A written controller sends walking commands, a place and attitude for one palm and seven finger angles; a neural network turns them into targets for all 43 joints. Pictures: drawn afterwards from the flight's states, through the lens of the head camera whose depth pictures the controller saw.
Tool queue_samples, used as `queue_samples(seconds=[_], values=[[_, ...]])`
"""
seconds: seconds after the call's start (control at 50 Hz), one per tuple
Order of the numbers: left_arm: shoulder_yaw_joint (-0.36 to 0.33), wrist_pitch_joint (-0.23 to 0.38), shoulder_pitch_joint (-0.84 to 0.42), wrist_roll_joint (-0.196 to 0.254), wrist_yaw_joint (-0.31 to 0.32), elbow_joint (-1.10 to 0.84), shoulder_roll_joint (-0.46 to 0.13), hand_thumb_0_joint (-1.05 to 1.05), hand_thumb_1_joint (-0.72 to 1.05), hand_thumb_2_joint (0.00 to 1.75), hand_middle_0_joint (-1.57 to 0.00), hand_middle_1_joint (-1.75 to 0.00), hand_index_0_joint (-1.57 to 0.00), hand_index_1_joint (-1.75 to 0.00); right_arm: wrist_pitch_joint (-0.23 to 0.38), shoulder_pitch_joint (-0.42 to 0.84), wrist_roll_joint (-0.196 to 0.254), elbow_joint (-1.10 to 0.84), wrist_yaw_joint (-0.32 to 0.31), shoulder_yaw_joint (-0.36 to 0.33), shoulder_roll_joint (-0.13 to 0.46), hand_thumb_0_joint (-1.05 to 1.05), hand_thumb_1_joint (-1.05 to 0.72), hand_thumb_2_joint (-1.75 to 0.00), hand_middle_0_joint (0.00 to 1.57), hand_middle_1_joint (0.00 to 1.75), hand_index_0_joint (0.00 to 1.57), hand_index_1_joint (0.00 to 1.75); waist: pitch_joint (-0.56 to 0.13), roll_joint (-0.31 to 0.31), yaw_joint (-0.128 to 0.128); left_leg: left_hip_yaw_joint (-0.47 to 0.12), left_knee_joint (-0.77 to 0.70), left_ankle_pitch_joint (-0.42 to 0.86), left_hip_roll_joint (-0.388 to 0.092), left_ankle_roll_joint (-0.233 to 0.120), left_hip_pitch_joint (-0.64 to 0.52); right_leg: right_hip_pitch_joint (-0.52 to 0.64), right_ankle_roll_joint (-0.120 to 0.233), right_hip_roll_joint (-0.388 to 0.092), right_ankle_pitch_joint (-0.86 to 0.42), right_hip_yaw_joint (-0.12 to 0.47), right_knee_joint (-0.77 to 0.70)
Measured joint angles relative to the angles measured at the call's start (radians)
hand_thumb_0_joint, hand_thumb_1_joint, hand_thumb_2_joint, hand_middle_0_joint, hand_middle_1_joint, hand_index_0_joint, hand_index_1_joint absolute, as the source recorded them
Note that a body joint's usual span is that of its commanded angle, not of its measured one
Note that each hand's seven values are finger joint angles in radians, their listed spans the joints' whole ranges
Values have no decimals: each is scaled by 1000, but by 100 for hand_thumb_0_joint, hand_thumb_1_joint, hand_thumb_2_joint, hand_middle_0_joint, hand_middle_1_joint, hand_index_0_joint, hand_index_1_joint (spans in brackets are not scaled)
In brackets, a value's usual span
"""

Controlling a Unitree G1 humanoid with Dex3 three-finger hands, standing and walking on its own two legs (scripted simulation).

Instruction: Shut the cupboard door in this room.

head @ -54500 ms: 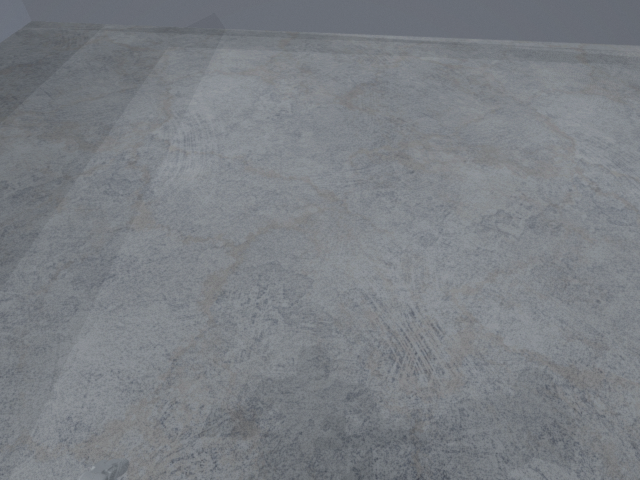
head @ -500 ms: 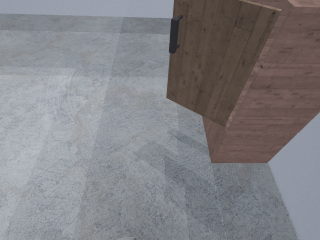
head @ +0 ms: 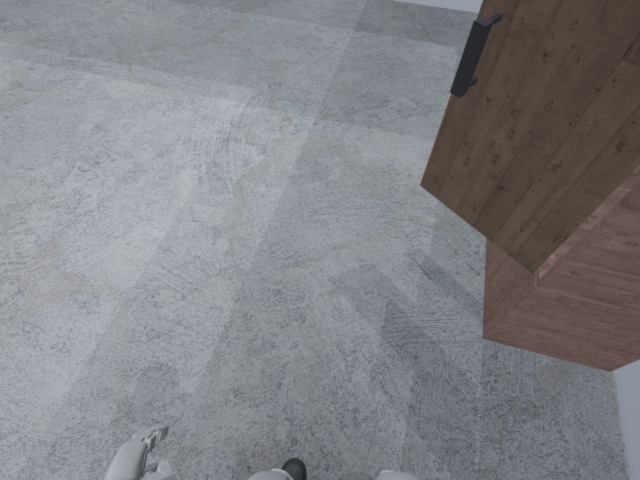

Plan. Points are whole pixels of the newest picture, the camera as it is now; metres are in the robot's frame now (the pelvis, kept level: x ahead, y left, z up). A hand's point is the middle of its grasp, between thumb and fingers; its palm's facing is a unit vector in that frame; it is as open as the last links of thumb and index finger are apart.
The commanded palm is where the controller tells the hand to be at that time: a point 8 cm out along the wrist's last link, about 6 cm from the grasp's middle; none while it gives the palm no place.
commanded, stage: walk to a spot facing it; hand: left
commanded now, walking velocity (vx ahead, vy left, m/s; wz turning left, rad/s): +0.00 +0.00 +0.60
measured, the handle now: (476, 56) +0.83 -0.29 +0.05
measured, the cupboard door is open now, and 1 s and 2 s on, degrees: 55 55 55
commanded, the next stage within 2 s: turn to face it in 1.92 s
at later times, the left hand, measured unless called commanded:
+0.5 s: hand out of the picture -0.03 +0.20 -0.19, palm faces +0.37 -0.89 -0.27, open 7.4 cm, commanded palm none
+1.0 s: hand out of the picture +0.03 +0.16 -0.15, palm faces +0.61 -0.75 -0.25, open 7.4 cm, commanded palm none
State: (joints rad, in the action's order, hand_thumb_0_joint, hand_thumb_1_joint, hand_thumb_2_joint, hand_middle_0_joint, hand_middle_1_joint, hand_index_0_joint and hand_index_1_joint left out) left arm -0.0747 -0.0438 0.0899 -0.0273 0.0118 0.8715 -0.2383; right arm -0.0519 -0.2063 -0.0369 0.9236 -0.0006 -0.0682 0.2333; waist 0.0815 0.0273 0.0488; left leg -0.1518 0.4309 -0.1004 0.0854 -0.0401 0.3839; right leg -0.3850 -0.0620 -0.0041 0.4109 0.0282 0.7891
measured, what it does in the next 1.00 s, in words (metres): walks ahead, turning left: right foot, then left foot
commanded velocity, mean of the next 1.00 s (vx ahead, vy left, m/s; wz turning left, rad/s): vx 0.09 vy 0.00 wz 0.60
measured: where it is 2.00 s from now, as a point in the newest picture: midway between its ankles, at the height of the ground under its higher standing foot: (274, 437)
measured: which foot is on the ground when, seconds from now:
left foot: down 0.00-0.06, up 0.08-0.44, down 0.46-0.78, up 0.80-1.00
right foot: up 0.00-0.06, down 0.08-0.44, up 0.46-0.76, down 0.78-1.00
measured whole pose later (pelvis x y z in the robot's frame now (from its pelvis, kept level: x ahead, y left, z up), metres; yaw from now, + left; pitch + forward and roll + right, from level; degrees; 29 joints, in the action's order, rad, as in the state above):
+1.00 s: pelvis +0.12 -0.01 +0.00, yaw +39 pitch +2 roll +2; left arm -0.05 0.03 0.31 -0.03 0.01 0.91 -0.17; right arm -0.06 -0.19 -0.03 0.91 0.04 -0.07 0.24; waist 0.07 0.00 0.02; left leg 0.03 1.11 -0.35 -0.03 0.03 0.56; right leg -0.16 -0.01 -0.12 0.31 -0.22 0.45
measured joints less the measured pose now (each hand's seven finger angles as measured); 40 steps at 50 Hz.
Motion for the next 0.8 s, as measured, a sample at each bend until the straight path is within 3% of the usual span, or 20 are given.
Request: queue_samples(seconds=[0.06,0.08,0.14,0.18,0.22,0.28,0.38,0.42,0.44,0.46,0.48,0.52,0.56,0.62,0.72,0.76,0.8], values=[[7,12,27,3,-1,-18,1,0,90,89,-20,-30,-20,-30,-13,-3,6,-8,4,-12,10,1,-91,-90,20,30,21,30,-17,0,-8,-31,43,-17,28,25,33,100,25,8,-44,-5,-231],[6,19,44,-2,1,-23,-4,0,90,89,-20,-30,-20,-30,-17,0,11,-8,5,-17,10,1,-91,-90,20,30,21,30,-25,-15,-20,-18,110,-100,43,40,68,113,53,-4,-67,7,-284],[17,6,68,-5,13,3,24,0,90,89,-20,-30,-20,-30,-28,19,6,-8,10,-35,37,1,-91,-90,20,30,20,30,-4,25,-17,33,472,-302,30,64,172,129,75,-7,-85,-38,-262],[20,6,91,-3,17,15,35,0,90,89,-20,-30,-20,-30,-28,21,5,-14,17,-36,44,1,-91,-90,20,30,20,30,6,25,-13,86,636,-310,3,78,200,155,74,-25,-84,-61,-277],[21,13,109,-3,18,22,39,0,90,89,-20,-30,-20,-30,-27,22,9,-21,23,-30,40,1,-91,-90,20,30,20,30,18,9,-8,125,685,-310,-30,91,189,176,73,-49,-79,-84,-286],[23,27,127,-3,16,20,42,0,90,89,-20,-30,-20,-30,-30,30,13,-24,28,-16,31,1,-91,-90,19,30,20,30,38,-17,-12,162,596,-328,-71,100,129,198,70,-85,-60,-125,-279],[20,40,161,-7,10,11,38,0,90,89,-20,-30,-20,-30,-33,74,17,-23,34,4,17,1,-91,-90,19,30,20,30,61,-45,-44,205,364,-336,-95,85,20,214,54,-126,-7,-198,-226],[15,39,179,-6,9,14,28,0,90,89,-20,-30,-20,-30,-24,94,18,-33,35,10,11,1,-91,-90,19,30,20,30,61,-60,-53,225,253,-289,-87,73,-31,208,42,-143,25,-222,-180],[12,36,192,-3,8,16,22,0,90,89,-20,-30,-20,-30,-15,100,17,-42,37,14,12,1,-91,-90,19,30,20,30,57,-63,-55,234,177,-205,-84,63,-65,193,36,-151,45,-232,-132],[9,31,201,2,6,20,15,0,90,89,-20,-30,-20,-30,-2,106,14,-51,37,14,12,1,-91,-90,20,30,20,30,52,-65,-56,229,157,-124,-84,39,-72,157,27,-158,58,-227,-49],[6,18,196,5,7,29,4,0,90,89,-20,-30,-20,-30,9,115,15,-55,33,14,6,1,-91,-90,20,30,20,30,57,-78,-59,226,187,-141,-75,26,-63,112,17,-159,102,-188,60],[2,-8,187,4,13,36,-10,0,90,89,-20,-30,-20,-30,18,119,15,-63,26,22,-3,1,-91,-90,20,30,20,30,58,-88,-68,214,205,-209,-72,19,-73,32,8,-134,156,-121,229],[-3,-21,172,3,11,39,-15,0,90,89,-20,-30,-20,-30,20,105,9,-70,16,28,-9,1,-91,-90,20,30,20,30,45,-79,-63,186,181,-222,-75,24,-89,-22,-1,-115,138,-95,297],[-5,-18,143,1,-9,23,-12,1,90,89,-20,-30,-20,-30,19,79,2,-67,10,32,-6,0,-91,-90,20,30,20,30,29,-52,-57,140,135,-197,-80,33,-112,-60,-6,-99,83,-77,253],[0,10,115,-4,-37,-12,-3,0,90,89,-20,-30,-20,-30,11,28,-2,-43,16,28,2,1,-91,-90,20,30,21,30,-4,-17,-46,81,116,-202,-79,42,-127,-34,-6,-73,4,-79,20],[2,29,120,-7,-44,-25,-2,0,90,89,-20,-30,-20,-30,6,4,0,-34,17,22,6,1,-91,-90,20,30,21,30,-19,-5,-41,58,160,-240,-76,44,-113,19,-5,-52,-32,-95,-103],[6,56,130,-14,-38,-37,-2,0,90,89,-20,-30,-20,-30,0,-17,8,-22,15,12,10,1,-91,-90,20,30,21,30,-35,-4,-45,46,318,-379,-62,30,-50,40,30,-53,-72,-108,-156]])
